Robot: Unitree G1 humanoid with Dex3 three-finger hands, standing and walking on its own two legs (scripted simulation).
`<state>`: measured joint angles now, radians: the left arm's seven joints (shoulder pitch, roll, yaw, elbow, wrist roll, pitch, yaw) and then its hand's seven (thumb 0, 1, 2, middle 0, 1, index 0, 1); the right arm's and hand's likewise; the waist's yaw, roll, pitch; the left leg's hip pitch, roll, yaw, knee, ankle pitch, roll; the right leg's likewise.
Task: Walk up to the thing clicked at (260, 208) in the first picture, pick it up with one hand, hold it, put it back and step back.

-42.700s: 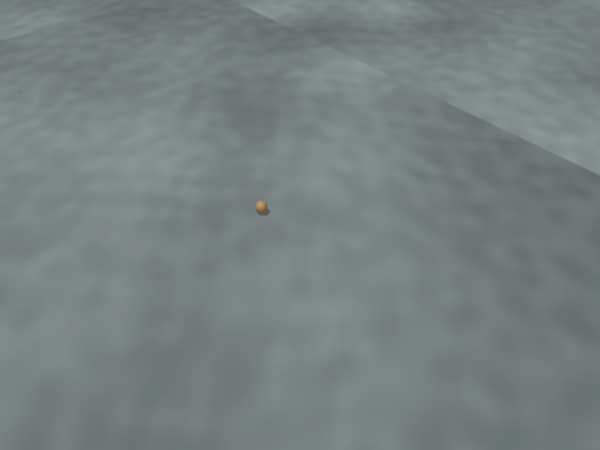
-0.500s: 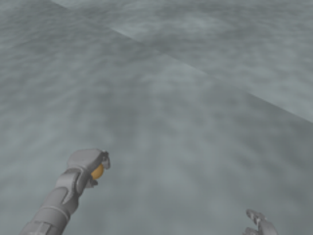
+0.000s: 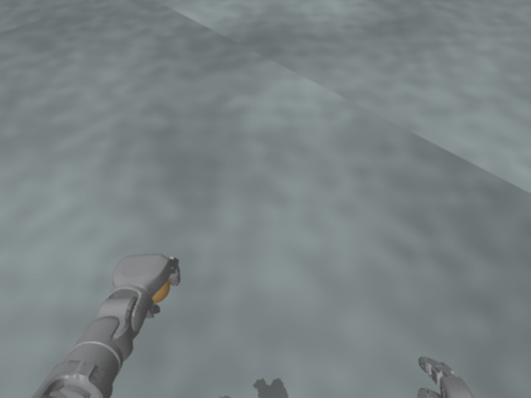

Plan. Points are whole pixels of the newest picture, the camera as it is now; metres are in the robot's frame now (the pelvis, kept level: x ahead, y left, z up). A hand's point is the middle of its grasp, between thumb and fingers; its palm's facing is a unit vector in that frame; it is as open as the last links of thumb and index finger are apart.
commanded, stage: crouch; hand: left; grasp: from above
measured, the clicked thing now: (154, 287) +0.33 +0.23 -0.10
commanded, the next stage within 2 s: lower in 1.66 s
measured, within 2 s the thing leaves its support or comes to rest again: neither
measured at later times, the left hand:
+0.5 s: hand (182, 308) +0.36 +0.23 -0.33, palm faces -0.43 +0.02 -0.90, open 7.3 cm
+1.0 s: hand (194, 320) +0.38 +0.23 -0.49, palm faces -0.44 -0.01 -0.90, open 7.2 cm
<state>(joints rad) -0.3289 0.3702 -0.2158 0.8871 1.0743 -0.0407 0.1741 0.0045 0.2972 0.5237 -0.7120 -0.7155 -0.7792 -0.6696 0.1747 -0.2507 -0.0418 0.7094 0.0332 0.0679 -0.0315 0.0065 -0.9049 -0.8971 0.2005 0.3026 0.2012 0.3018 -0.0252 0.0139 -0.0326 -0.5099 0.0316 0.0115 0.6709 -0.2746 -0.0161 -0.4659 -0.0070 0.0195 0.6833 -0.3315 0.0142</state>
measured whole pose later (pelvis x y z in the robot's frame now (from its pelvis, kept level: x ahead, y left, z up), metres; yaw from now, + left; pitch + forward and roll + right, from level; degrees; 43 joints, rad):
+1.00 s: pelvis -0.06 +0.01 -0.33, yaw -5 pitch +37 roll -6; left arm -0.83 0.54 0.01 1.33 1.21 -0.09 0.42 -0.01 0.29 0.38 -0.84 -0.56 -0.91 -0.52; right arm 0.12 -0.23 -0.02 0.76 -0.11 -0.06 0.07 0.00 -0.92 -0.90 0.20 0.30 0.20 0.30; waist -0.17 0.01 -0.17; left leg -2.11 0.04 -0.11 2.09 -0.64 -0.02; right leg -2.00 0.04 -0.04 2.07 -0.72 0.03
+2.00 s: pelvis -0.07 +0.00 -0.42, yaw -8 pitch +33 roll -7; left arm -0.93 0.69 0.07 1.51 1.24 -0.18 0.46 -0.01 0.29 0.38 -0.84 -0.54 -0.91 -0.52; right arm 0.11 -0.26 0.07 0.78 -0.17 -0.07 0.11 0.00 -0.92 -0.90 0.20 0.30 0.20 0.30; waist -0.22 -0.04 -0.04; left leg -2.33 0.04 -0.18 2.40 -0.65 -0.04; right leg -2.22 0.07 -0.08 2.35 -0.72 0.03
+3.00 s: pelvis -0.06 +0.01 -0.46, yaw -13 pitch +28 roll -11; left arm -0.93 0.85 0.16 1.66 1.25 -0.20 0.62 -0.01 0.31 0.34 -0.85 -0.53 -0.93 -0.49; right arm 0.06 -0.29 0.19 0.75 -0.27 -0.19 0.22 0.00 -0.91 -0.89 0.20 0.30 0.20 0.30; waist -0.29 -0.11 0.10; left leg -2.36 0.05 -0.27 2.55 -0.70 -0.05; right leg -2.23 0.11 -0.14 2.44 -0.73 0.05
